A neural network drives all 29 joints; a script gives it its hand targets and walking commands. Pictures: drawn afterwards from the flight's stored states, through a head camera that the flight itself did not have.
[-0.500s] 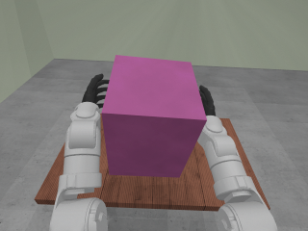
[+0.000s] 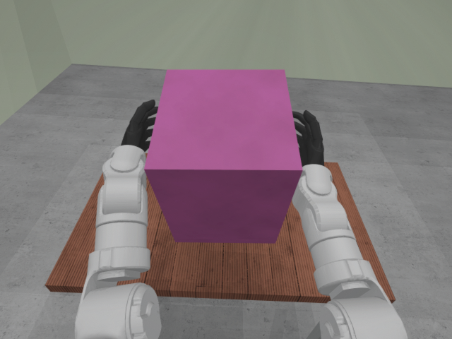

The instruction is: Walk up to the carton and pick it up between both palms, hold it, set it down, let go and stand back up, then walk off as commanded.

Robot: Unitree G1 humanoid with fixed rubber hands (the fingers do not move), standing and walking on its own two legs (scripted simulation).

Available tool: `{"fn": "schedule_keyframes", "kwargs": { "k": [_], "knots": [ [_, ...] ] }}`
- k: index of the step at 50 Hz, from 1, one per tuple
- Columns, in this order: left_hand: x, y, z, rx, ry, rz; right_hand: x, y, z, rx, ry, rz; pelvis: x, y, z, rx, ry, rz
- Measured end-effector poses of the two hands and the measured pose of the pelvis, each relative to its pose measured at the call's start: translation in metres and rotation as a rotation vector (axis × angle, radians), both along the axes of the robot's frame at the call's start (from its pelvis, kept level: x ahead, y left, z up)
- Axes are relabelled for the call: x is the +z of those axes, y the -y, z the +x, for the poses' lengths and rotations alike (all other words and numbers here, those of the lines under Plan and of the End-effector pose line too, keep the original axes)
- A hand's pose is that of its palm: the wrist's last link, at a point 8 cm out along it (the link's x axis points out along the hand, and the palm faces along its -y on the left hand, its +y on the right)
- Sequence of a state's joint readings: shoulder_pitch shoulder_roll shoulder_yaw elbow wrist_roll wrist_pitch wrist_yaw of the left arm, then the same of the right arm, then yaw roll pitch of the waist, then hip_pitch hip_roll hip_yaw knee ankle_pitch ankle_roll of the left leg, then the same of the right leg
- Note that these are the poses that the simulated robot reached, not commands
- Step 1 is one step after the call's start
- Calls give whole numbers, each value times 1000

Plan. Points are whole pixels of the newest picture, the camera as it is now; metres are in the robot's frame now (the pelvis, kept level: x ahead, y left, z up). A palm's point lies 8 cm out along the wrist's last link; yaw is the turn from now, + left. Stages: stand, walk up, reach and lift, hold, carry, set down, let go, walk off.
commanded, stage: set down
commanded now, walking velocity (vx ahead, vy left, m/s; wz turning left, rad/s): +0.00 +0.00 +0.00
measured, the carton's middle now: (225, 163) +0.39 +0.00 +0.14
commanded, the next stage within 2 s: none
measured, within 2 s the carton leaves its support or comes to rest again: neither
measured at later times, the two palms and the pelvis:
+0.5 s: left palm (142, 158) +0.38 +0.15 +0.16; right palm (308, 171) +0.36 -0.14 +0.15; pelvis +0.01 +0.00 +0.00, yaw +0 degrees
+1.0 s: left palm (151, 174) +0.40 +0.14 +0.10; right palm (301, 187) +0.37 -0.15 +0.10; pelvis +0.02 +0.00 +0.00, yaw +0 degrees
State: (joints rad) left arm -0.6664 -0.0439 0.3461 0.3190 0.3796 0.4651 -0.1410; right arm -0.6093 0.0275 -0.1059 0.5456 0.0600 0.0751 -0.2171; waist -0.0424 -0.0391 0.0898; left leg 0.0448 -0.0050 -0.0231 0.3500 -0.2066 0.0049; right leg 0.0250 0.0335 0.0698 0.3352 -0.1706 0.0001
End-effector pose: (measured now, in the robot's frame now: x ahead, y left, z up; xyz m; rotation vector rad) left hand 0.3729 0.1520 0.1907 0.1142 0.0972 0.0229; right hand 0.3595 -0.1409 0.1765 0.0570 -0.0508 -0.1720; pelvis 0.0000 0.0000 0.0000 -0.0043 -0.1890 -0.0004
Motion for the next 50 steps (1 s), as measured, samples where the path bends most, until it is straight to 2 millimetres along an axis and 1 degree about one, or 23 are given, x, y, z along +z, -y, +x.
{"fn": "schedule_keyframes", "kwargs": {
  "k": [5,9,16,23,27,35,41,47,50],
  "knots": [
    [-4,4,10,-9,8,18,-9,3,7,-12,9,2,1,0,8,0,-16,-1],
    [-9,6,13,-12,-1,19,-17,5,9,-19,1,4,2,0,12,0,-20,-1],
    [-20,6,10,-16,-25,12,-27,5,3,-25,-19,10,2,-1,12,0,-10,-2],
    [-27,5,7,-31,-27,-8,-25,5,-3,-32,-14,-5,1,-1,9,0,1,-2],
    [-38,3,8,-37,-50,-23,-29,3,-3,-32,-27,-32,1,-1,9,0,1,-2],
    [-62,4,15,-51,-97,-15,-48,4,1,-42,-64,-52,2,-1,11,0,-12,-2],
    [-72,6,23,-61,-89,6,-56,5,7,-49,-57,-53,2,-1,14,0,-37,-2],
    [-89,7,27,-68,-127,14,-73,6,9,-55,-96,-55,2,-1,16,0,-58,-2],
    [-92,8,30,-75,-128,23,-77,7,9,-62,-98,-54,2,-1,18,0,-73,-2]
  ]
}}
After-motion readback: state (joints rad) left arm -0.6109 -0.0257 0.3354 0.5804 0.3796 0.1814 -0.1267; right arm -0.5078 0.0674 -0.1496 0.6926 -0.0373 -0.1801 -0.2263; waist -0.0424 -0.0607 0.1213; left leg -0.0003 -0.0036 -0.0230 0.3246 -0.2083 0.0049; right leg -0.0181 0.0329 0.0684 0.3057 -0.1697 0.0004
